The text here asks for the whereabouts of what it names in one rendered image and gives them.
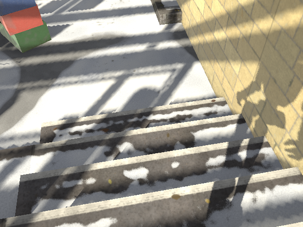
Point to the stairs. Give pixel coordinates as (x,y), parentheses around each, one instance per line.
(190,164)

